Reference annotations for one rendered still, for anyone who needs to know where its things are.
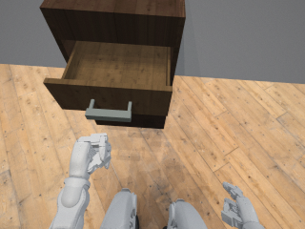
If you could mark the cabinet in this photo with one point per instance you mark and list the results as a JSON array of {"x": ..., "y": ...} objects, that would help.
[{"x": 157, "y": 23}]

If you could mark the robot right hand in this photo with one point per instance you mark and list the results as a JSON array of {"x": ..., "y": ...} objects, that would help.
[{"x": 237, "y": 213}]

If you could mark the robot left forearm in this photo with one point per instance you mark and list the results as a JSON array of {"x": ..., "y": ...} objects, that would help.
[{"x": 72, "y": 202}]

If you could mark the robot left hand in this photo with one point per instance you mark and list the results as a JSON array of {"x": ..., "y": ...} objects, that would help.
[{"x": 86, "y": 148}]

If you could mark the handle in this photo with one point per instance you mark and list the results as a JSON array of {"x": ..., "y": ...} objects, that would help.
[{"x": 109, "y": 115}]

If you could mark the drawer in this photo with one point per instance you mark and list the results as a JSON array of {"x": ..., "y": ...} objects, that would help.
[{"x": 115, "y": 74}]

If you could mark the robot left shin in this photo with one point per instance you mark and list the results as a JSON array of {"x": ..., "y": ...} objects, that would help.
[{"x": 132, "y": 221}]

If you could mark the robot right thigh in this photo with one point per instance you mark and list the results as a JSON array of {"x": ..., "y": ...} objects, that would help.
[{"x": 182, "y": 215}]

